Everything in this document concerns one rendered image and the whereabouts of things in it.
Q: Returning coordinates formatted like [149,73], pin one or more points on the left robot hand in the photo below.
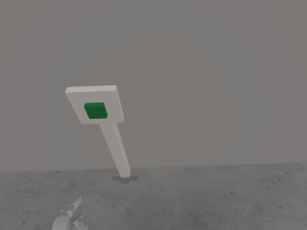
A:
[63,222]

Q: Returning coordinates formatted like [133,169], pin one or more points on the button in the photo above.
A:
[95,110]

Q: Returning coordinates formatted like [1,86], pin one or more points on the panel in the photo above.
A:
[78,96]

